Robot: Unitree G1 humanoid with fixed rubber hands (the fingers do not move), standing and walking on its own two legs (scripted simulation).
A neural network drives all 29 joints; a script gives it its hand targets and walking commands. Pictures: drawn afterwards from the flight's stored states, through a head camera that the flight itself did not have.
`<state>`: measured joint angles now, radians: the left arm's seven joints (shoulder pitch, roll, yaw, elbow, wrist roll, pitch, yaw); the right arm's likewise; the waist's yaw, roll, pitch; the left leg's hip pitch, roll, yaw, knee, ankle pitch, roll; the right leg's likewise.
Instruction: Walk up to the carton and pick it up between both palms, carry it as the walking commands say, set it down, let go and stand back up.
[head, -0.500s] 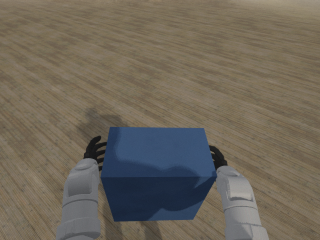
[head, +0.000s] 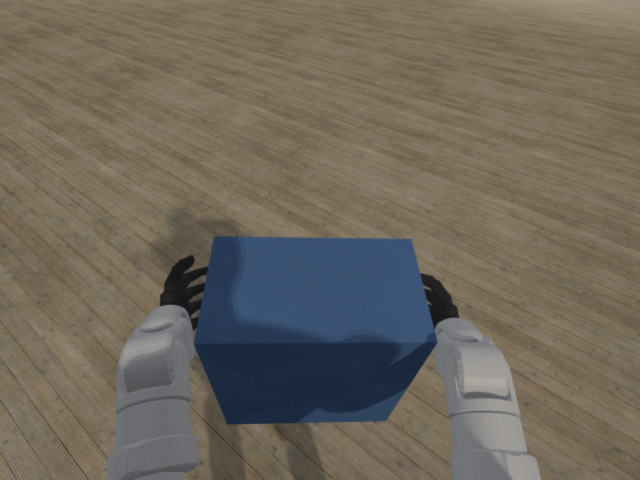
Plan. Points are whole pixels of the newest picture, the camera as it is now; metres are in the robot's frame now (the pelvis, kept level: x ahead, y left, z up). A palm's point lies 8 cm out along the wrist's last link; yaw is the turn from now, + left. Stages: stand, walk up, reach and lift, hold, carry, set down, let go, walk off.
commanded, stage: carry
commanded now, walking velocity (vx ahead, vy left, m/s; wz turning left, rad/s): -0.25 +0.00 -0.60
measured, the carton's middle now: (310, 340) +0.31 +0.03 +0.02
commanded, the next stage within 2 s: none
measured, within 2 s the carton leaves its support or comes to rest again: neither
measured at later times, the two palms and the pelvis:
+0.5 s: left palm (213, 402) +0.18 +0.12 +0.10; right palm (557, 473) +0.14 -0.21 +0.08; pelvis -0.09 -0.03 -0.01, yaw -7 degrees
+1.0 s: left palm out of the picture +0.07 +0.01 +0.09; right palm out of the picture -0.07 -0.29 +0.07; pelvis -0.23 -0.06 -0.02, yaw -24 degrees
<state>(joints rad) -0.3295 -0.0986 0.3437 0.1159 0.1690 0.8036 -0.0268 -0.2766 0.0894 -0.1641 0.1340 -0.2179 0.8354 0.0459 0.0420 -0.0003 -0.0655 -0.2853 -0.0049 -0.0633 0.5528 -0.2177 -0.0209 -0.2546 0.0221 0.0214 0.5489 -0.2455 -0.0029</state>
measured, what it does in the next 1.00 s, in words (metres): walks backwards, turning right: right foot, then left foot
